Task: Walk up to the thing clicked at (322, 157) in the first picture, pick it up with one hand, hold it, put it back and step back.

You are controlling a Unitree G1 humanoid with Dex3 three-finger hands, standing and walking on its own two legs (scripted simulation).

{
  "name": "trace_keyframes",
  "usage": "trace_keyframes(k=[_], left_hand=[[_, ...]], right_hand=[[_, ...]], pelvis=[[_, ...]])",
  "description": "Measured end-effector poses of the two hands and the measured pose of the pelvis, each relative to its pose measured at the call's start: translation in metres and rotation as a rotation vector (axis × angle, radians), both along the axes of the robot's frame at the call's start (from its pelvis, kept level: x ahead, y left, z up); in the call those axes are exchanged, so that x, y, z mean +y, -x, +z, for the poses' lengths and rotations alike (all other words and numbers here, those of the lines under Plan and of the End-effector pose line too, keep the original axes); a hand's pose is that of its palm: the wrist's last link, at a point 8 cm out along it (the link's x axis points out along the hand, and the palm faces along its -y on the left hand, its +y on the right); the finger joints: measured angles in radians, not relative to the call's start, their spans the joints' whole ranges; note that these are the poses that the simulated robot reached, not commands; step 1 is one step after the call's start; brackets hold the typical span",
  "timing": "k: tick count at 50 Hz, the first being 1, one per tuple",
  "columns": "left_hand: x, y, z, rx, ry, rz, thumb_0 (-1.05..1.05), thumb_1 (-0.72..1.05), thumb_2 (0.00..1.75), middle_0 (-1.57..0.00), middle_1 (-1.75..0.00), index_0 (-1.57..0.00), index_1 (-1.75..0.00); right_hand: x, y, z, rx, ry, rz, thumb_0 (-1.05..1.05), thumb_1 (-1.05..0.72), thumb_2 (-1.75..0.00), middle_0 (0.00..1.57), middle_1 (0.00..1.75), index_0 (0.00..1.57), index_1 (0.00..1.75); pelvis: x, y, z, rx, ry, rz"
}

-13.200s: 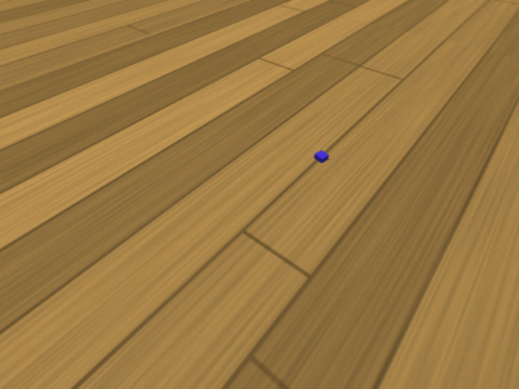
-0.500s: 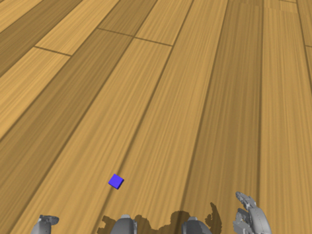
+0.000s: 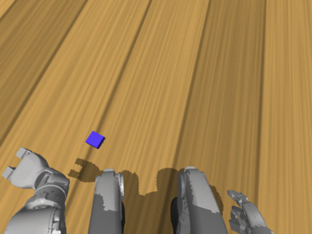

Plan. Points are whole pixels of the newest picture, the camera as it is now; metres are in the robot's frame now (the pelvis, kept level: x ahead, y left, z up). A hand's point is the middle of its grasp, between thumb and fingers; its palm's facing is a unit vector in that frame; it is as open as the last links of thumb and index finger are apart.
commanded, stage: rise first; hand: left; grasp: from above
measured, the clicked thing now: (95, 139) +0.48 +0.26 -0.48
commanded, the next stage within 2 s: none
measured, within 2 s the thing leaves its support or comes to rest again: neither
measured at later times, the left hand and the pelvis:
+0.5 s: hand (65, 156) +0.36 +0.31 -0.28, palm faces -0.16 -0.41 -0.90, open 13.9 cm; pelvis -0.02 +0.01 -0.12, yaw -2 degrees
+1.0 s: hand (73, 149) +0.40 +0.31 -0.34, palm faces -0.12 -0.43 -0.89, open 14.2 cm; pelvis -0.02 +0.01 -0.17, yaw -5 degrees
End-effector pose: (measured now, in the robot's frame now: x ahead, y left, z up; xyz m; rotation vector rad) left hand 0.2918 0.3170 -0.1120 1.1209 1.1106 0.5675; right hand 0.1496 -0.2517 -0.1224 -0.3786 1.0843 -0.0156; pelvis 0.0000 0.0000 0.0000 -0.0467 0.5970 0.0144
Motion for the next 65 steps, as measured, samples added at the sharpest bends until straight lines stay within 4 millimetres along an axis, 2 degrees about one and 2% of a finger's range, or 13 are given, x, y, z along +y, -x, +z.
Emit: trace_keyframes(k=[6,10,18,25,42,54,65], left_hand=[[0.0,-0.02,-0.041,-0.016,-0.026,0.031,0.0,-0.47,1.01,-0.19,-0.91,-0.15,-0.95],[0.002,-0.031,-0.065,-0.017,-0.016,0.038,0.0,-0.43,0.99,-0.23,-0.86,-0.19,-0.91],[0.001,-0.054,-0.098,-0.019,0.052,0.03,0.0,-0.44,1.0,-0.21,-0.86,-0.17,-0.91],[-0.001,-0.072,-0.111,0.005,0.04,-0.007,0.0,-0.5,1.04,-0.16,-0.91,-0.12,-0.95],[-0.005,-0.098,-0.151,0.003,0.042,0.041,0.0,-0.55,1.06,-0.11,-0.97,-0.08,-1.01],[-0.005,-0.114,-0.174,0.001,0.049,0.075,0.0,-0.56,1.07,-0.11,-0.98,-0.07,-1.02],[-0.005,-0.124,-0.185,0.0,0.041,0.041,0.0,-0.57,1.05,-0.11,-0.99,-0.07,-1.03]], right_hand=[[-0.002,0.045,-0.051,0.085,-0.036,-0.014,0.01,-0.9,-0.9,0.2,0.3,0.21,0.29],[0.0,0.072,-0.079,0.136,-0.066,-0.031,0.01,-0.9,-0.9,0.2,0.3,0.21,0.29],[0.008,0.112,-0.109,0.207,-0.11,-0.077,0.01,-0.9,-0.89,0.2,0.3,0.2,0.29],[0.008,0.127,-0.123,0.238,-0.13,-0.08,0.01,-0.9,-0.89,0.2,0.3,0.2,0.29],[-0.019,0.141,-0.15,0.3,-0.112,-0.028,0.0,-0.9,-0.9,0.2,0.3,0.2,0.29],[-0.014,0.161,-0.151,0.373,-0.121,-0.03,0.0,-0.9,-0.9,0.2,0.3,0.2,0.29],[-0.009,0.174,-0.149,0.413,-0.136,-0.039,0.0,-0.91,-0.9,0.2,0.3,0.2,0.29]], pelvis=[[0.002,0.017,-0.048,0.004,0.009,-0.015],[0.006,0.024,-0.073,0.002,0.016,-0.022],[0.013,0.027,-0.106,-0.002,0.026,-0.027],[0.012,0.024,-0.123,0.004,0.023,-0.027],[0.005,0.023,-0.16,-0.014,0.022,-0.046],[0.007,0.021,-0.17,-0.026,0.046,-0.061],[0.01,0.019,-0.175,-0.033,0.062,-0.068]])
